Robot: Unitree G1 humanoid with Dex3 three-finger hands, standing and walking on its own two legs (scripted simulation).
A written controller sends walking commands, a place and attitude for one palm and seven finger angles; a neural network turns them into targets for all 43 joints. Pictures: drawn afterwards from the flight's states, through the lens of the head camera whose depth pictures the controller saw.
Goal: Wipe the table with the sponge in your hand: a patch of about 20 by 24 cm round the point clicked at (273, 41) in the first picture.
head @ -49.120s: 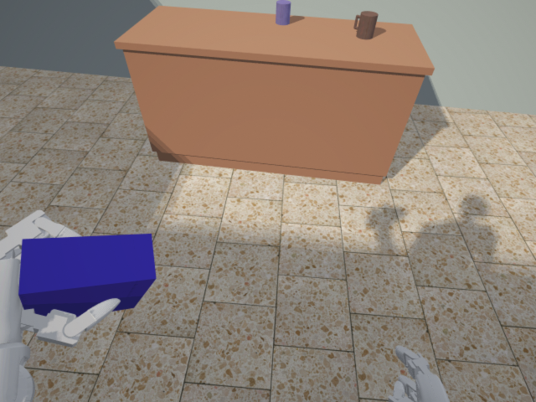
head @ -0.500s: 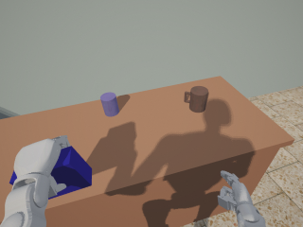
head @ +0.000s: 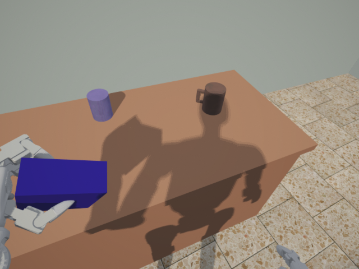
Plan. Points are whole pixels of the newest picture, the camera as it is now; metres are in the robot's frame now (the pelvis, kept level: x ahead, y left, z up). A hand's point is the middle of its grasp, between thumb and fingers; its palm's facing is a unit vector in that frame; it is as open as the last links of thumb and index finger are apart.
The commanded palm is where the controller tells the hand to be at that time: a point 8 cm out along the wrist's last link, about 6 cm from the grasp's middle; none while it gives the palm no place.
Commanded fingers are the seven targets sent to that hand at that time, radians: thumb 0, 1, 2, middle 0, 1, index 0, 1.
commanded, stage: step back with the hand held close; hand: left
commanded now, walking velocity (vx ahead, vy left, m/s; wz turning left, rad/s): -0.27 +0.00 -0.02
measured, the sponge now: (73, 187) +0.22 +0.20 +0.14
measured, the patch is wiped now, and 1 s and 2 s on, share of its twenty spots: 1.00 1.00 1.00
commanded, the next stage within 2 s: stop stepping back and stand still in 1.08 s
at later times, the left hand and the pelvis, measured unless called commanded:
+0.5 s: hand (7, 213) +0.16 +0.26 +0.17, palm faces +0.40 -0.85 -0.35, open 9.4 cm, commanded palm +0.11 +0.30 +0.19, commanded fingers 0.00 0.10 1.30 -1.20 -1.60 -1.20 -1.60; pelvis -0.05 +0.02 -0.02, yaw +1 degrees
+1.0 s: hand out of the picture +0.08 +0.27 +0.17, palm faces +0.37 -0.84 -0.39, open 9.4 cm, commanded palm +0.03 +0.30 +0.19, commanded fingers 0.00 0.10 1.30 -1.20 -1.60 -1.20 -1.60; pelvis -0.14 +0.02 +0.00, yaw -1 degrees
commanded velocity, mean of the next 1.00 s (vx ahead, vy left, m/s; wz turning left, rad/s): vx -0.35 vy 0.00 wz -0.04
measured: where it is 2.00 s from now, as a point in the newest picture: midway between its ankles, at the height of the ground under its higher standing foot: outside the picture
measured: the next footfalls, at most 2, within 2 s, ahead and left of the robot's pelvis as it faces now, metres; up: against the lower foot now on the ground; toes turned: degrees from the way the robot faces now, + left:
left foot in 0.88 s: -0.02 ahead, +0.11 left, +0.00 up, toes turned +0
right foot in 1.22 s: -0.20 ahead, -0.13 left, +0.00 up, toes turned +0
